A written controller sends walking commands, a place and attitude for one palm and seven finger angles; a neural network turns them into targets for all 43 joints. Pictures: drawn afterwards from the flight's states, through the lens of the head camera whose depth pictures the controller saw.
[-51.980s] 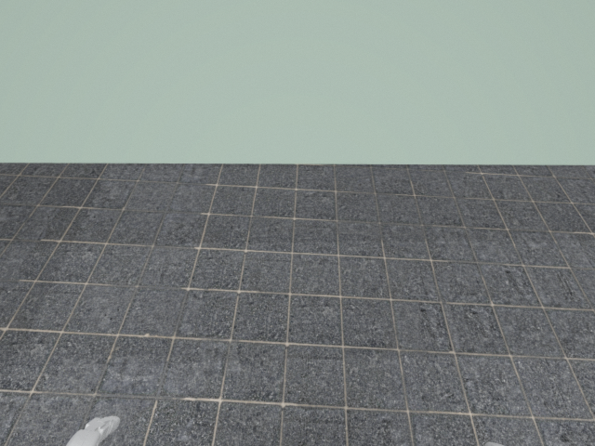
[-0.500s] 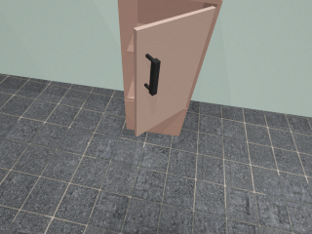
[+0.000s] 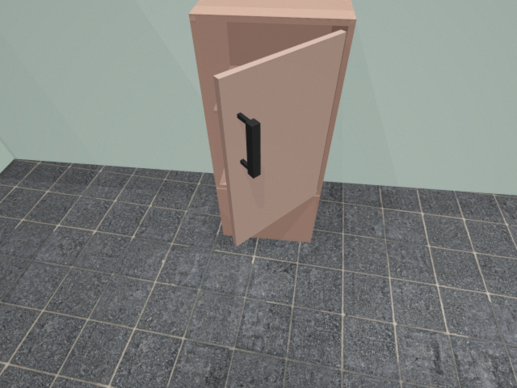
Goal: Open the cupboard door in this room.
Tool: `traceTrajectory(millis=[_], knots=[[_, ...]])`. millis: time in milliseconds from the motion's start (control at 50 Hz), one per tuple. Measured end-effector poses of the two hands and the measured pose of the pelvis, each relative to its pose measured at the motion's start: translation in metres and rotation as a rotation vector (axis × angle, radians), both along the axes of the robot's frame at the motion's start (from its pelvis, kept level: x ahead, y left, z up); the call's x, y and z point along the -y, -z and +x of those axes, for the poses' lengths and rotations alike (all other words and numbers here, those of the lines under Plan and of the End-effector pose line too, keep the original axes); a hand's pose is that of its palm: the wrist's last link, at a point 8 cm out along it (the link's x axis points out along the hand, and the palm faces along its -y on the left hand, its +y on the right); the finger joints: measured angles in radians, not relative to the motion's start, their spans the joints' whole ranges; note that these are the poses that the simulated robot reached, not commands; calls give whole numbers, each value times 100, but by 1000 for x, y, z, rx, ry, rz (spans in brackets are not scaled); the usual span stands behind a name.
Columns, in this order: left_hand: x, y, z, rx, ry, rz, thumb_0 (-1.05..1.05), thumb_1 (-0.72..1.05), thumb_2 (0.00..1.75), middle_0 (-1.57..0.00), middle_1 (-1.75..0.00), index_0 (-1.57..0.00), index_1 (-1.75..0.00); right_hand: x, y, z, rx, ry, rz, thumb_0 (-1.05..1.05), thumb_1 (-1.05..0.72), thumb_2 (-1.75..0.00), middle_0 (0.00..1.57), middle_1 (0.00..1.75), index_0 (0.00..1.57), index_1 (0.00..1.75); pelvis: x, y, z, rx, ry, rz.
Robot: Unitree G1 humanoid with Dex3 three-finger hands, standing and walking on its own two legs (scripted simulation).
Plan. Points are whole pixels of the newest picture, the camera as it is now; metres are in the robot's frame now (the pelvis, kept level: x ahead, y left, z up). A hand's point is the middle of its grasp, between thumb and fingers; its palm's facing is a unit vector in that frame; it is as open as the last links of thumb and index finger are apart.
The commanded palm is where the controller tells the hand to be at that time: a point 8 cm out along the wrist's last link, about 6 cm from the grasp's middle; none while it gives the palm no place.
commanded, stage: let the arm hang, fingers relaxed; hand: left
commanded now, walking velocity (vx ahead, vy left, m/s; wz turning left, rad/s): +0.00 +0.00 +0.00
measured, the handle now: (248, 145) +0.62 +0.06 +0.01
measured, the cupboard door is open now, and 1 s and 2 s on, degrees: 45 45 45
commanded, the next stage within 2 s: look to check the result in 0.24 s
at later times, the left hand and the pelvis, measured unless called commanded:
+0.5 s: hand out of the picture +0.00 +0.16 -0.18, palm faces +0.04 -0.98 -0.18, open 7.4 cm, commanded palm none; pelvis +0.02 +0.00 +0.00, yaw +0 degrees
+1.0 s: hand out of the picture +0.03 +0.16 -0.17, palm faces +0.03 -0.98 -0.19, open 7.4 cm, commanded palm none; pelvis +0.03 -0.01 +0.00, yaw +0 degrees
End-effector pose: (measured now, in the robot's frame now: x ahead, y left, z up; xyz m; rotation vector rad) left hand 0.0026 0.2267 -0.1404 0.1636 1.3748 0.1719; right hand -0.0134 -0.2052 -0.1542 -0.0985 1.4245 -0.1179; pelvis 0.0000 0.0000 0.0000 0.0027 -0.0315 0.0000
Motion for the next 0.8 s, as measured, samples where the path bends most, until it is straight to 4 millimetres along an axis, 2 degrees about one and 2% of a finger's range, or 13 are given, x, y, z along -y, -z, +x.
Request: traceTrajectory(millis=[120, 300, 460, 800], knots=[[12, 5, 8, 1, 3, -28, 1, 93, 90, -20, -30, -20, -30, 3, -4, -1, -11, 12, -16, 1, -91, -90, 20, 30, 20, 30, 3, 0, 5, 0, 1, 0], [17, 7, -4, -50, -19, -48, 1, 92, 90, -20, -30, -20, -30, 5, -6, 0, -42, 10, -28, 0, -91, -90, 20, 30, 20, 30, 3, -1, 11, -8, -2, -3], [18, 5, -10, -82, -33, -46, 1, 91, 90, -20, -30, -20, -30, 4, -6, 13, -31, 5, -27, 0, -91, -90, 20, 30, 20, 30, 2, -2, 18, -9, -3, -2], [17, 3, 12, -47, -20, -34, 0, 91, 90, -20, -30, -20, -30, 13, -7, 35, 1, -2, -40, 1, -91, -90, 20, 30, 20, 30, 5, -3, 29, -8, 1, 2]])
